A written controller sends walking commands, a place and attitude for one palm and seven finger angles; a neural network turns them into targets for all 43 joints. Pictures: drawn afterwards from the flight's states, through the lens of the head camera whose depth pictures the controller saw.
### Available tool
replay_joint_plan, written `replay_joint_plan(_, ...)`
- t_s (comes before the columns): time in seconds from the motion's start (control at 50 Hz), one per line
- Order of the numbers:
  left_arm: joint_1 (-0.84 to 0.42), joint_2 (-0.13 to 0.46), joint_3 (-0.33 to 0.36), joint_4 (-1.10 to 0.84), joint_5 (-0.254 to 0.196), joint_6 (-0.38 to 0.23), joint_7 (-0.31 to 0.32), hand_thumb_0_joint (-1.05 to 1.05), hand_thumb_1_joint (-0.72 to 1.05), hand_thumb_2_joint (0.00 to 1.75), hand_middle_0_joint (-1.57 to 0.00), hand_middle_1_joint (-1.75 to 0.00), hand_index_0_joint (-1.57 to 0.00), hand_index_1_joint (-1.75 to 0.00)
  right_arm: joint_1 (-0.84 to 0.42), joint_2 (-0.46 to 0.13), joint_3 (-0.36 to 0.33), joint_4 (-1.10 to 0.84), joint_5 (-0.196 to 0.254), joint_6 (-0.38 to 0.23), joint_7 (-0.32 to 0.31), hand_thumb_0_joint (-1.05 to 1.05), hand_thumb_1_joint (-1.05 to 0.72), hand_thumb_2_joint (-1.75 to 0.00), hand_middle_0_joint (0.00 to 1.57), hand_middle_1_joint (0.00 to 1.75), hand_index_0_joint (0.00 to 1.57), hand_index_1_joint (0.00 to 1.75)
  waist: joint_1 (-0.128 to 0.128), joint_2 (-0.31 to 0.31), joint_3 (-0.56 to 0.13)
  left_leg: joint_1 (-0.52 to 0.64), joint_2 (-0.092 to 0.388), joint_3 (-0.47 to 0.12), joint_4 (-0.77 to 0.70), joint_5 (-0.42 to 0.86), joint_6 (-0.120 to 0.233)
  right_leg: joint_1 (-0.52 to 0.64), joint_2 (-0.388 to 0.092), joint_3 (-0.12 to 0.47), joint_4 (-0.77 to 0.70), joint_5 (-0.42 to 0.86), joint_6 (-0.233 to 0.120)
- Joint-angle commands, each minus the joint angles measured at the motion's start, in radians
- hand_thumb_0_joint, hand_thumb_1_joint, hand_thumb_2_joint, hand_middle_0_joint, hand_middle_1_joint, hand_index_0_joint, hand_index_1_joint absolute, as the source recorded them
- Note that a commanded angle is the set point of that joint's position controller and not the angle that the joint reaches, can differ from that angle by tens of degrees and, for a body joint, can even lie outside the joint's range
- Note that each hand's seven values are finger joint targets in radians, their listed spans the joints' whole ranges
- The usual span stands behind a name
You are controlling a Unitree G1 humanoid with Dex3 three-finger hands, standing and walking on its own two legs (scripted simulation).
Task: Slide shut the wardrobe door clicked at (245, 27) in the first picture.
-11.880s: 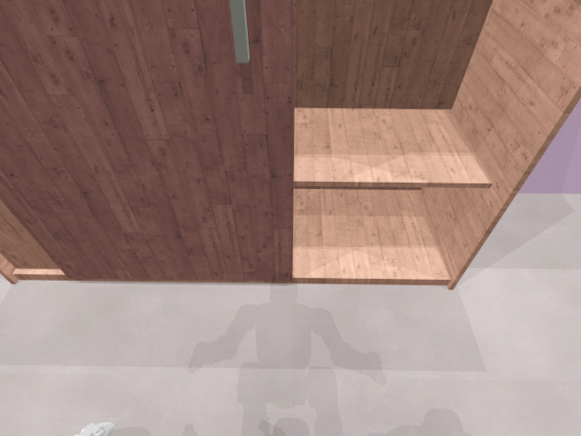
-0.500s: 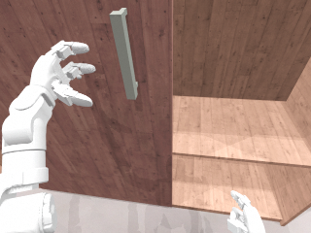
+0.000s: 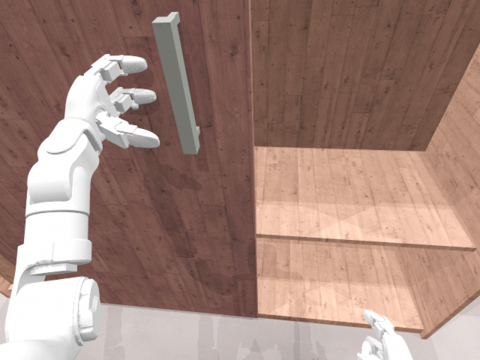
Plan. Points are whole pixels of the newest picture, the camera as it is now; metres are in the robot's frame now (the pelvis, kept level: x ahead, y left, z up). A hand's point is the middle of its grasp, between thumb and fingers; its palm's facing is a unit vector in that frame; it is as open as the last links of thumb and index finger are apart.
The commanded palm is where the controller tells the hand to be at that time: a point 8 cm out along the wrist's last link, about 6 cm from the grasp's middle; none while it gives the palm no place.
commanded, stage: move the hooked fingers beside the handle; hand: left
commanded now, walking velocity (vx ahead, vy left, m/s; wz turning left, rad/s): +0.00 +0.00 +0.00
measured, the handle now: (183, 89) +0.44 +0.11 +0.27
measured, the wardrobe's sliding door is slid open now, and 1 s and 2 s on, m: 0.63 0.63 0.63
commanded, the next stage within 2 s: feel for the door with the fingertips in 0.92 s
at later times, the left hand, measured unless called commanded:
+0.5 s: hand (135, 113) +0.37 +0.17 +0.27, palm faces +0.01 -1.00 -0.04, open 14.0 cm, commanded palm +0.35 +0.21 +0.26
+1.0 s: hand (139, 111) +0.38 +0.17 +0.27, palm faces +0.02 -1.00 -0.04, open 14.0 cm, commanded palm +0.36 +0.21 +0.26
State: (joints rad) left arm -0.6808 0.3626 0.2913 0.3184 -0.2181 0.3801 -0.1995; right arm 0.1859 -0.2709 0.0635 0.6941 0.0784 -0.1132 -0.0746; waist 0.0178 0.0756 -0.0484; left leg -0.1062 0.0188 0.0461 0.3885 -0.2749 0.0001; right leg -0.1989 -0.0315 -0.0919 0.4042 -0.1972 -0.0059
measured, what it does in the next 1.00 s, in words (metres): stands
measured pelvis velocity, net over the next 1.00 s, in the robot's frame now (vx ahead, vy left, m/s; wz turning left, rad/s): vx -0.01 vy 0.00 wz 0.00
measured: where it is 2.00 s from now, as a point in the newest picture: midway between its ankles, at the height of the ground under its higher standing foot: outside the picture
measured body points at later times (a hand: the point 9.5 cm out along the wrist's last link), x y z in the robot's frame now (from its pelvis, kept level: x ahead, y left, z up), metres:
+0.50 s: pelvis -0.01 +0.00 +0.00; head -0.03 -0.03 +0.45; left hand +0.37 +0.22 +0.27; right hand +0.18 -0.22 -0.09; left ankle -0.04 +0.12 -0.74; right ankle +0.01 -0.12 -0.74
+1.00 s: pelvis -0.01 +0.00 +0.00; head -0.03 -0.03 +0.45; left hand +0.37 +0.22 +0.27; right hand +0.16 -0.24 -0.10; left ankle -0.04 +0.12 -0.74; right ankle +0.01 -0.12 -0.74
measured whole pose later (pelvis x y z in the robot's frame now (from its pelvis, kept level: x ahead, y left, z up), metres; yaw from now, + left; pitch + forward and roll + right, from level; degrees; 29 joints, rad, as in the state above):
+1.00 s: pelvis -0.01 +0.00 +0.00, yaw +0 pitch -1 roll +0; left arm -0.66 0.34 0.27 0.29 -0.21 0.38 -0.16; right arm 0.19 -0.27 0.06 0.69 0.08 -0.09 -0.07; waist 0.02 0.08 -0.04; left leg -0.09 0.02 0.05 0.37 -0.25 0.00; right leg -0.19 -0.03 -0.09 0.38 -0.17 -0.01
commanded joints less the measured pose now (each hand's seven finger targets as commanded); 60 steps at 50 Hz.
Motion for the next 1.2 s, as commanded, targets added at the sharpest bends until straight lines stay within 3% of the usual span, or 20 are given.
replay_joint_plan(0.0, -0.482, 0.248, 0.062, -0.141, -0.011, -0.059, 0.008, 0.00, -0.50, 0.30, -0.30, -1.20, -0.30, -1.20, -0.135, -0.107, -0.041, -0.151, 0.007, -0.050, -0.014, 0.00, -0.90, -0.90, 0.20, 0.30, 0.20, 0.30, -0.002, -0.082, -0.231, 0.004, -0.017, -0.036, -0.032, 0.287, 0.031, 0.140, 0.014, 0.042, -0.030, 0.267, -0.019)
replay_joint_plan(0.04, -0.525, 0.194, 0.012, -0.185, -0.006, -0.071, 0.008, 0.00, -0.50, 0.30, -0.30, -1.20, -0.30, -1.20, -0.141, -0.098, -0.039, -0.161, 0.007, -0.055, -0.012, 0.00, -0.90, -0.90, 0.20, 0.30, 0.20, 0.30, -0.011, -0.037, -0.248, 0.027, -0.018, -0.040, -0.034, 0.287, 0.030, 0.131, 0.014, 0.044, -0.028, 0.260, -0.023)
replay_joint_plan(0.1, -0.470, 0.229, 0.052, -0.144, -0.013, -0.070, 0.010, 0.00, -0.50, 0.30, -0.30, -1.20, -0.30, -1.20, -0.133, -0.105, -0.041, -0.153, 0.005, -0.051, -0.012, 0.00, -0.90, -0.90, 0.20, 0.30, 0.20, 0.30, 0.000, -0.076, -0.254, 0.013, -0.017, -0.041, -0.035, 0.286, 0.028, 0.149, 0.015, 0.042, -0.030, 0.261, -0.022)
replay_joint_plan(0.24, -0.467, 0.173, 0.023, -0.275, -0.018, -0.083, 0.014, 0.00, -0.50, 0.30, -0.30, -1.20, -0.30, -1.20, -0.159, -0.090, -0.037, -0.177, 0.003, -0.057, -0.002, 0.00, -0.90, -0.90, 0.20, 0.30, 0.20, 0.30, 0.007, -0.057, -0.291, 0.049, -0.015, -0.042, -0.035, 0.348, 0.024, 0.168, 0.017, 0.038, -0.015, 0.317, -0.025)
replay_joint_plan(0.3, -0.411, 0.218, 0.072, -0.243, -0.016, -0.058, 0.028, 0.00, -0.50, 0.30, -0.30, -1.20, -0.30, -1.20, -0.163, -0.097, -0.038, -0.170, 0.001, -0.046, -0.002, 0.00, -0.90, -0.90, 0.20, 0.30, 0.20, 0.30, 0.020, -0.086, -0.254, 0.017, -0.017, -0.039, -0.040, 0.318, 0.026, 0.167, 0.017, 0.039, -0.023, 0.292, -0.023)
replay_joint_plan(0.4, -0.424, 0.198, 0.045, -0.291, -0.009, -0.044, 0.036, 0.00, -0.50, 0.30, -0.30, -1.20, -0.30, -1.20, -0.177, -0.093, -0.035, -0.178, 0.003, -0.036, -0.002, 0.00, -0.90, -0.90, 0.20, 0.30, 0.20, 0.30, 0.012, -0.061, -0.247, 0.022, -0.017, -0.037, -0.046, 0.296, 0.025, 0.156, 0.018, 0.040, -0.030, 0.259, -0.023)
replay_joint_plan(0.44, -0.473, 0.151, -0.004, -0.301, -0.013, -0.045, 0.032, 0.00, -0.50, 0.30, -0.30, -1.20, -0.30, -1.20, -0.186, -0.087, -0.031, -0.177, 0.006, -0.041, -0.005, 0.00, -0.90, -0.90, 0.20, 0.30, 0.20, 0.30, -0.004, -0.051, -0.238, 0.031, -0.019, -0.039, -0.046, 0.272, 0.025, 0.136, 0.018, 0.042, -0.036, 0.237, -0.021)
replay_joint_plan(0.48, -0.481, 0.156, -0.001, -0.276, -0.015, -0.042, 0.033, 0.00, -0.50, 0.30, -0.30, -1.20, -0.30, -1.20, -0.182, -0.090, -0.032, -0.171, 0.007, -0.044, -0.009, 0.00, -0.90, -0.90, 0.20, 0.30, 0.20, 0.30, -0.007, -0.075, -0.239, 0.037, -0.018, -0.045, -0.046, 0.260, 0.027, 0.126, 0.022, 0.041, -0.037, 0.219, -0.021)
replay_joint_plan(0.52, -0.520, 0.121, -0.038, -0.286, -0.013, -0.050, 0.033, 0.00, -0.50, 0.30, -0.30, -1.20, -0.30, -1.20, -0.183, -0.085, -0.031, -0.167, 0.006, -0.049, -0.010, 0.00, -0.90, -0.90, 0.20, 0.30, 0.20, 0.30, -0.015, -0.017, -0.233, 0.053, -0.019, -0.047, -0.046, 0.254, 0.024, 0.106, 0.022, 0.043, -0.043, 0.202, -0.025)
replay_joint_plan(0.56, -0.528, 0.090, -0.062, -0.270, -0.012, -0.048, 0.040, 0.00, -0.50, 0.30, -0.30, -1.20, -0.30, -1.20, -0.181, -0.082, -0.028, -0.164, 0.006, -0.052, -0.011, 0.00, -0.90, -0.90, 0.20, 0.30, 0.20, 0.30, -0.016, -0.040, -0.235, 0.052, -0.019, -0.053, -0.047, 0.260, 0.021, 0.107, 0.024, 0.038, -0.038, 0.205, -0.025)
replay_joint_plan(0.76, -0.460, 0.225, 0.073, -0.201, 0.007, -0.058, 0.072, 0.00, -0.50, 0.30, -0.30, -1.20, -0.30, -1.20, -0.169, -0.087, -0.031, -0.171, -0.003, -0.029, -0.007, 0.00, -0.90, -0.90, 0.20, 0.30, 0.20, 0.30, 0.016, -0.123, -0.267, 0.001, -0.019, -0.035, -0.055, 0.284, 0.030, 0.191, 0.018, 0.050, -0.037, 0.269, -0.020)
replay_joint_plan(0.8, -0.436, 0.260, 0.097, -0.243, 0.009, -0.073, 0.062, 0.00, -0.50, 0.30, -0.30, -1.20, -0.30, -1.20, -0.173, -0.090, -0.032, -0.184, -0.002, -0.023, -0.004, 0.00, -0.90, -0.90, 0.20, 0.30, 0.20, 0.30, 0.027, -0.077, -0.296, 0.006, -0.021, -0.027, -0.052, 0.307, 0.029, 0.220, 0.014, 0.055, -0.032, 0.298, -0.022)
replay_joint_plan(0.84, -0.456, 0.185, 0.024, -0.244, 0.002, -0.072, 0.042, 0.00, -0.50, 0.30, -0.30, -1.20, -0.30, -1.20, -0.175, -0.085, -0.030, -0.186, 0.004, -0.025, -0.004, 0.00, -0.90, -0.90, 0.20, 0.30, 0.20, 0.30, 0.005, -0.077, -0.260, 0.012, -0.021, -0.028, -0.053, 0.297, 0.030, 0.187, 0.018, 0.050, -0.038, 0.292, -0.020)
replay_joint_plan(0.86, -0.450, 0.181, 0.027, -0.212, -0.004, -0.065, 0.036, 0.00, -0.50, 0.30, -0.30, -1.20, -0.30, -1.20, -0.169, -0.087, -0.033, -0.182, 0.006, -0.028, -0.006, 0.00, -0.90, -0.90, 0.20, 0.30, 0.20, 0.30, 0.002, -0.098, -0.245, 0.008, -0.019, -0.031, -0.051, 0.280, 0.031, 0.172, 0.021, 0.049, -0.042, 0.278, -0.018)
replay_joint_plan(0.9, -0.450, 0.193, 0.032, -0.231, -0.007, -0.066, 0.028, 0.00, -0.50, 0.30, -0.30, -1.20, -0.30, -1.20, -0.168, -0.092, -0.036, -0.182, 0.008, -0.034, -0.008, 0.00, -0.90, -0.90, 0.20, 0.30, 0.20, 0.30, 0.003, -0.073, -0.243, 0.018, -0.020, -0.032, -0.050, 0.268, 0.031, 0.160, 0.022, 0.047, -0.047, 0.250, -0.020)
replay_joint_plan(0.94, -0.487, 0.156, -0.003, -0.271, -0.012, -0.068, 0.022, 0.00, -0.50, 0.30, -0.30, -1.20, -0.30, -1.20, -0.168, -0.089, -0.036, -0.181, 0.008, -0.045, -0.009, 0.00, -0.90, -0.90, 0.20, 0.30, 0.20, 0.30, -0.007, -0.040, -0.260, 0.042, -0.023, -0.034, -0.047, 0.283, 0.030, 0.151, 0.022, 0.045, -0.045, 0.264, -0.022)
replay_joint_plan(1.0, -0.482, 0.172, 0.013, -0.244, -0.020, -0.062, 0.029, 0.00, -0.50, 0.30, -0.30, -1.20, -0.30, -1.20, -0.164, -0.094, -0.037, -0.168, 0.007, -0.050, -0.011, 0.00, -0.90, -0.90, 0.20, 0.30, 0.20, 0.30, -0.006, -0.062, -0.249, 0.032, -0.024, -0.036, -0.046, 0.253, 0.031, 0.142, 0.023, 0.045, -0.053, 0.229, -0.018)
replay_joint_plan(1.06, -0.519, 0.131, -0.026, -0.227, -0.019, -0.057, 0.036, 0.00, -0.50, 0.30, -0.30, -1.20, -0.30, -1.20, -0.169, -0.092, -0.035, -0.158, 0.010, -0.055, -0.013, 0.00, -0.90, -0.90, 0.20, 0.30, 0.20, 0.30, -0.017, -0.065, -0.226, 0.025, -0.025, -0.036, -0.048, 0.228, 0.032, 0.118, 0.023, 0.045, -0.057, 0.202, -0.017)
replay_joint_plan(1.1, -0.512, 0.153, -0.004, -0.224, -0.015, -0.061, 0.053, 0.00, -0.50, 0.30, -0.30, -1.20, -0.30, -1.20, -0.169, -0.093, -0.037, -0.155, 0.006, -0.056, -0.013, 0.00, -0.90, -0.90, 0.20, 0.30, 0.20, 0.30, -0.006, -0.063, -0.244, 0.026, -0.024, -0.039, -0.048, 0.226, 0.032, 0.130, 0.022, 0.048, -0.058, 0.187, -0.018)
replay_joint_plan(1.18, -0.533, 0.125, -0.020, -0.227, -0.007, -0.067, 0.070, 0.00, -0.50, 0.30, -0.30, -1.20, -0.30, -1.20, -0.169, -0.085, -0.034, -0.157, 0.003, -0.057, -0.010, 0.00, -0.90, -0.90, 0.20, 0.30, 0.20, 0.30, -0.006, -0.071, -0.268, 0.035, -0.024, -0.039, -0.046, 0.263, 0.031, 0.146, 0.022, 0.046, -0.043, 0.232, -0.020)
